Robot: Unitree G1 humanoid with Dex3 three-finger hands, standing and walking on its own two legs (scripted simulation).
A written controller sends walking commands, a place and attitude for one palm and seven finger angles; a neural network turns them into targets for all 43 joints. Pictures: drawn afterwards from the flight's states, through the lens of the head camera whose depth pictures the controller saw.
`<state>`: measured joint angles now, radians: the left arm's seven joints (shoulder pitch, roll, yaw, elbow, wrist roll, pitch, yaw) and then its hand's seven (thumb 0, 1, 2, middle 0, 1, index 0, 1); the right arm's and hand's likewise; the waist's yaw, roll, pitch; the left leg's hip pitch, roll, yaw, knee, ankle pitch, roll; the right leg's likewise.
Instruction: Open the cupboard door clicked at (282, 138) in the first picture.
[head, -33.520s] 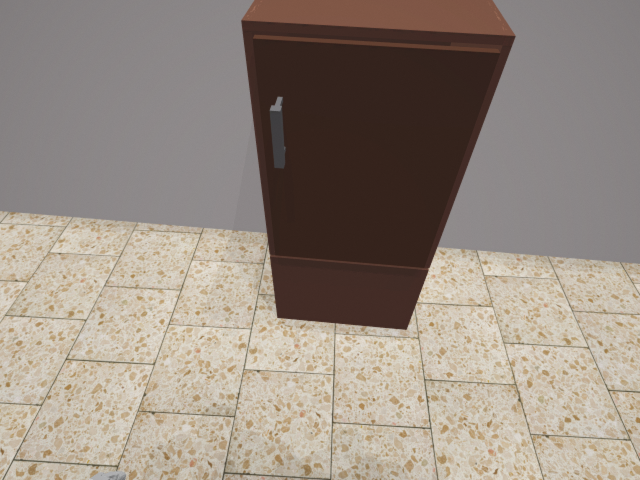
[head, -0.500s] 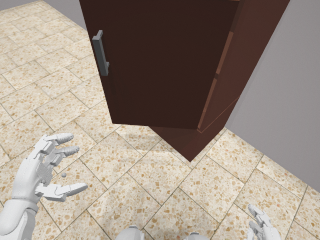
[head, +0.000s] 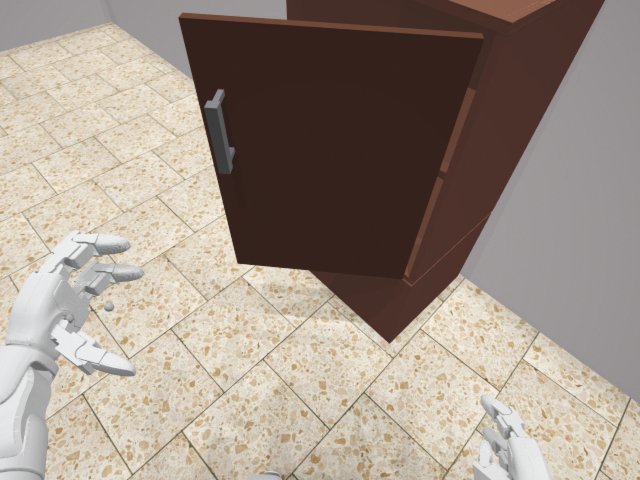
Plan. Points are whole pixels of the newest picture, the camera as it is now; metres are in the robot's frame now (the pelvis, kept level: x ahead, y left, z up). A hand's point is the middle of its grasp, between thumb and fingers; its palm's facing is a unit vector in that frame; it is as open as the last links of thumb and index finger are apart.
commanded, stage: raise the hand with hooked fingers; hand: left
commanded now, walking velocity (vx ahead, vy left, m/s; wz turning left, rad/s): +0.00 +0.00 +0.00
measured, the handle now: (222, 132) +0.62 +0.22 +0.08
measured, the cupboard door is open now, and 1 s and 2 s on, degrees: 41 41 41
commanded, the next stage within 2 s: move the hooked fingers beside the handle in 0.62 s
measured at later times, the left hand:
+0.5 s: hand (131, 283) +0.30 +0.25 +0.09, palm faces +0.00 -1.00 -0.02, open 14.0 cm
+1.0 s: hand (139, 253) +0.35 +0.25 +0.10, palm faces -0.01 -1.00 +0.00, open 14.0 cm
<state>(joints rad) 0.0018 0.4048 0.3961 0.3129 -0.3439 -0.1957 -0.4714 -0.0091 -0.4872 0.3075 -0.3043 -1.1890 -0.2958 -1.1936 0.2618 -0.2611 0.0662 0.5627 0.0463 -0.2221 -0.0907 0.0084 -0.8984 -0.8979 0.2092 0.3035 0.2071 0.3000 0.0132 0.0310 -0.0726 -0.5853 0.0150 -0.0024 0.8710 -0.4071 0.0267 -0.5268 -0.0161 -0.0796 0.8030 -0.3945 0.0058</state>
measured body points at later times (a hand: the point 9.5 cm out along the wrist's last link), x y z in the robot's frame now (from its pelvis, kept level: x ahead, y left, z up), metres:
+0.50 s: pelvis +0.01 -0.02 +0.01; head +0.04 -0.02 +0.46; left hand +0.30 +0.30 +0.10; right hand +0.15 -0.28 -0.07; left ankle +0.02 +0.10 -0.70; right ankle +0.01 -0.13 -0.70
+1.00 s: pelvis +0.00 -0.02 +0.00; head +0.04 -0.01 +0.45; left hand +0.34 +0.31 +0.10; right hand +0.14 -0.27 -0.08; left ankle +0.02 +0.10 -0.70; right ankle +0.01 -0.13 -0.70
